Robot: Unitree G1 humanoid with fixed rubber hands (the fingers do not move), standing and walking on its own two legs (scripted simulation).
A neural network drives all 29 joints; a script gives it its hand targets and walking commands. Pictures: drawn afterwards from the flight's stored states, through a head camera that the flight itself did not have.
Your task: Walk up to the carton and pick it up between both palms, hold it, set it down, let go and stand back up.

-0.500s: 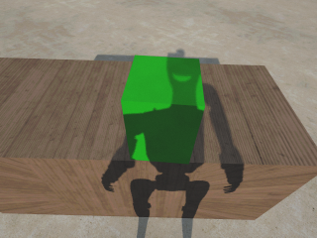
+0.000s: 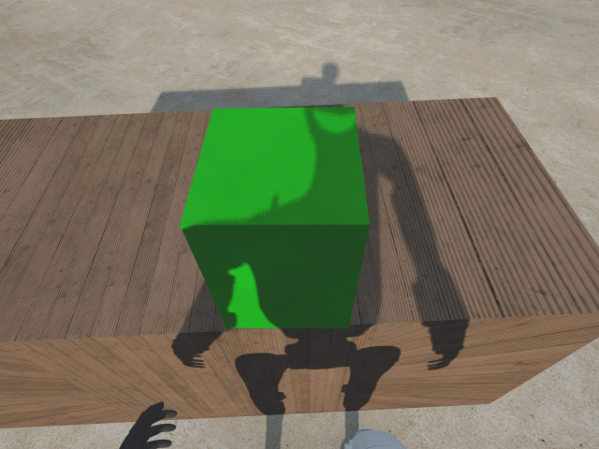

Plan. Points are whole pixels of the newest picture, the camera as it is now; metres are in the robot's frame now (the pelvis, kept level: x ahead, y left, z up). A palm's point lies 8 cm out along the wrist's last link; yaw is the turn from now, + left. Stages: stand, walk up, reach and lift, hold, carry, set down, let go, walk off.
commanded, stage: walk up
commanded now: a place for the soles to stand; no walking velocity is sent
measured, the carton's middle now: (285, 225) +0.42 +0.02 +0.04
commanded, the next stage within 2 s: reach and lift in 1.22 s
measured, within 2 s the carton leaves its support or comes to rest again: neither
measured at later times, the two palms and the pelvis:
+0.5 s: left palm out of the picture +0.08 +0.25 -0.10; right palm out of the picture +0.11 -0.26 -0.09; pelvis +0.02 -0.01 +0.01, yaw +1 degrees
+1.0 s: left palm out of the picture +0.09 +0.25 -0.09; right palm out of the picture +0.07 -0.26 -0.11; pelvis +0.02 -0.01 +0.02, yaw +2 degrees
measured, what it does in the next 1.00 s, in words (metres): stands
